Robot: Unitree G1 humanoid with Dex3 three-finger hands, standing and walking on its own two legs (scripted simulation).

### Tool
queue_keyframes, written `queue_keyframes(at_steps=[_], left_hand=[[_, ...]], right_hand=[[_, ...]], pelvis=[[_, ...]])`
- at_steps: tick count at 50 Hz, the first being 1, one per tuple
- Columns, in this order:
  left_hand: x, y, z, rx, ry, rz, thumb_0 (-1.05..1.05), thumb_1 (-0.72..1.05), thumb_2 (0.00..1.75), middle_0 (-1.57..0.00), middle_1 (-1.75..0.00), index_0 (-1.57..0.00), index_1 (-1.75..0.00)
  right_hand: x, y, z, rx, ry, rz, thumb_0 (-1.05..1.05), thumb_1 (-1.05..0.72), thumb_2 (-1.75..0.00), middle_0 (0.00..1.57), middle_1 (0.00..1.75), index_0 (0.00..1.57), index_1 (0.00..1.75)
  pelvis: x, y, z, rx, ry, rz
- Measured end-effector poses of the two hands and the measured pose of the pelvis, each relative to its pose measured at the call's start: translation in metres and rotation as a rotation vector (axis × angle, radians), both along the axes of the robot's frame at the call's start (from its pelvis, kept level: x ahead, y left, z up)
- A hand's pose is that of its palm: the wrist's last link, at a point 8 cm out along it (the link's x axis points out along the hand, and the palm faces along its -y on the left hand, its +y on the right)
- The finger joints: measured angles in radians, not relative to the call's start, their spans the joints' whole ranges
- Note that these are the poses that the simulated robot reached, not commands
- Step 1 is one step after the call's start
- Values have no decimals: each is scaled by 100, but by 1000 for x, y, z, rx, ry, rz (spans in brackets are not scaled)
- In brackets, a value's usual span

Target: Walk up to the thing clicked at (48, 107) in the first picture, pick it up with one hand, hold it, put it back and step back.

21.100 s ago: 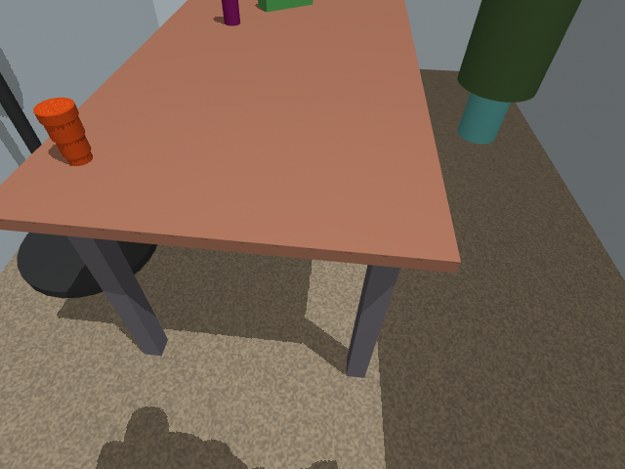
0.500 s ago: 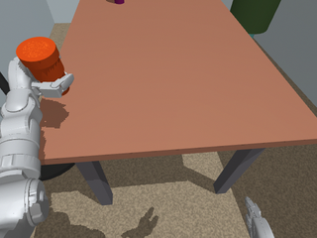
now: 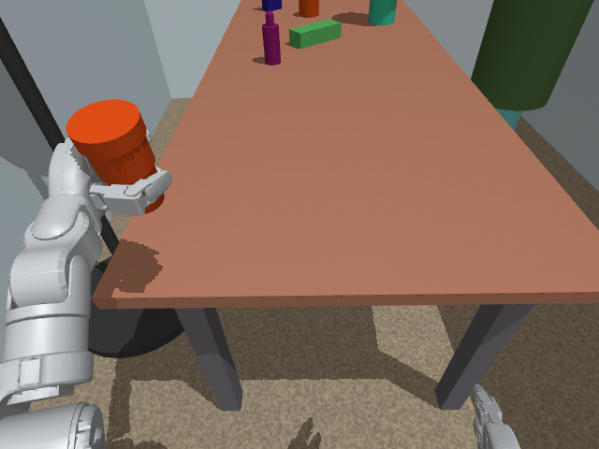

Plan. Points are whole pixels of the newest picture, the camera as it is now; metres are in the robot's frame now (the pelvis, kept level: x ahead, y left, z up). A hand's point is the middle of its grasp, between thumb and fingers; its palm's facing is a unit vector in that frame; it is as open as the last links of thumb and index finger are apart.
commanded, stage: lift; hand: left
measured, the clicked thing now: (126, 164) +0.39 +0.18 +0.24
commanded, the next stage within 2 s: hold in 0.50 s
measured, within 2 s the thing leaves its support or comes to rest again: neither
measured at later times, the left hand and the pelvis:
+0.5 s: hand (114, 174) +0.35 +0.18 +0.26, palm faces +0.15 -0.99 -0.01, open 8.5 cm; pelvis -0.02 +0.00 +0.00, yaw +0 degrees
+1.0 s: hand (104, 161) +0.35 +0.18 +0.28, palm faces +0.14 -0.99 +0.00, open 8.5 cm; pelvis +0.00 +0.01 +0.01, yaw +0 degrees
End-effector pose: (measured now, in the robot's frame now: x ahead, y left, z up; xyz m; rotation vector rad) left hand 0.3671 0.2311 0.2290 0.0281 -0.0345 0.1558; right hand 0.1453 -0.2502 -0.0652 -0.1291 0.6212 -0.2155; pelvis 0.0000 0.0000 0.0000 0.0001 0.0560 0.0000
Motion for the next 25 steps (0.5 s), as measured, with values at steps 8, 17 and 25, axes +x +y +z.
queue_keyframes(at_steps=[8,17,25], left_hand=[[-21,-5,16,-16,-14,-8,-3,-27,115,-83,-116,-81,-120],[-38,-5,19,-12,4,-9,-3,-27,115,-83,-116,-81,-120],[-45,-2,29,-16,-19,-8,-3,-27,115,-84,-115,-81,-119]], right_hand=[[-11,-8,-2,-10,-9,-17,-1,54,-5,5,5,5,5],[-14,-7,-4,-3,-26,-22,-1,54,-5,5,5,5,5],[-10,-6,-3,-13,-50,-29,-1,54,-5,5,5,5,5]], pelvis=[[-11,-3,2,7,-27,2],[-16,-2,3,8,-44,0],[-15,-1,4,7,-51,2]])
